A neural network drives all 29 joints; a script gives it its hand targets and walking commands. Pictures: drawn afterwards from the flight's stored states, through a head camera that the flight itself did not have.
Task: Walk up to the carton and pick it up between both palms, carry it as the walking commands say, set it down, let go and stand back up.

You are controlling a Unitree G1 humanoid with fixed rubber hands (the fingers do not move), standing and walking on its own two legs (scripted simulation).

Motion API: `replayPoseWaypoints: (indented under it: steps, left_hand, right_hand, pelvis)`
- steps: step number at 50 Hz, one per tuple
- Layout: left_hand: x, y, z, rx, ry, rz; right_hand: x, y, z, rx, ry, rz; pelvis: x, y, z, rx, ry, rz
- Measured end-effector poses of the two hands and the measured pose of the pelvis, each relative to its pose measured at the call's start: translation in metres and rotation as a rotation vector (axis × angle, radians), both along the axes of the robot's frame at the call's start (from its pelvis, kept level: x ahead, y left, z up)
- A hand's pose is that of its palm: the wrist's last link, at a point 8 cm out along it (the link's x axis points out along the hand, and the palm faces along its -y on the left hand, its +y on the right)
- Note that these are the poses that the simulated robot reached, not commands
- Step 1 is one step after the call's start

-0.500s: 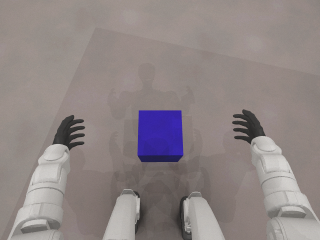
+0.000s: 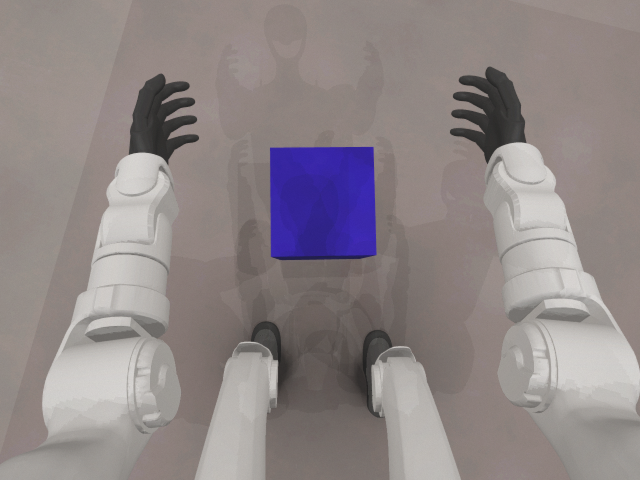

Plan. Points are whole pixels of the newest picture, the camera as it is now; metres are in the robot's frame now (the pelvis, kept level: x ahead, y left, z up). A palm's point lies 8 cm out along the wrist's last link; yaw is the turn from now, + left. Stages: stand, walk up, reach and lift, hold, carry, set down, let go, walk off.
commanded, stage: reach and lift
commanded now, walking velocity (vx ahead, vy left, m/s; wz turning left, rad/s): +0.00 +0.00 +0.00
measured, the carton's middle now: (321, 210) +0.48 +0.01 -0.53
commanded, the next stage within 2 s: none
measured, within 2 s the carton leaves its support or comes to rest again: neither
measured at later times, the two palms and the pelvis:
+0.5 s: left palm (191, 175) +0.48 +0.20 -0.21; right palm (462, 168) +0.50 -0.18 -0.21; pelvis -0.01 +0.00 -0.09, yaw +0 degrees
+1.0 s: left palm (218, 196) +0.48 +0.19 -0.36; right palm (427, 192) +0.49 -0.18 -0.36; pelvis -0.04 +0.00 -0.21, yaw +0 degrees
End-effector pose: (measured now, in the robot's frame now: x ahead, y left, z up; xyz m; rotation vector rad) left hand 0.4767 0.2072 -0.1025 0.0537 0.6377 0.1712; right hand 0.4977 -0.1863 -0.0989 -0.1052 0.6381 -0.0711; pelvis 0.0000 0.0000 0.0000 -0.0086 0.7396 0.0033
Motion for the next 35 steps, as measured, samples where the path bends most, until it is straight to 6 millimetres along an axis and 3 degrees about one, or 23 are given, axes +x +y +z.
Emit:
replayPoseWaypoints:
  steps: [4,15,21,30,35]
  left_hand:
    - [0.007,-0.007,-0.01,-0.005,-0.012,0.0]
    - [-0.003,-0.005,-0.04,-0.006,0.004,0.023]
    - [0.0,-0.009,-0.074,-0.008,0.009,0.014]
    - [-0.002,-0.011,-0.149,-0.004,0.014,0.025]
    - [0.0,-0.009,-0.18,-0.008,0.011,0.031]
  right_hand:
    - [0.006,0.005,-0.01,0.006,-0.015,0.0]
    - [-0.005,0.004,-0.044,0.007,0.009,-0.012]
    - [-0.002,0.004,-0.076,0.004,0.011,-0.019]
    - [-0.005,0.002,-0.148,-0.003,0.011,-0.03]
    - [-0.004,0.002,-0.181,0.0,0.008,-0.033]
  pelvis:
    - [0.004,0.0,-0.003,-0.001,0.048,-0.005]
    - [0.002,-0.001,-0.022,0.007,0.11,-0.01]
    - [-0.005,-0.003,-0.057,0.005,0.126,-0.004]
    - [-0.018,-0.004,-0.12,-0.002,0.128,-0.004]
    - [-0.024,-0.004,-0.149,-0.002,0.117,-0.006]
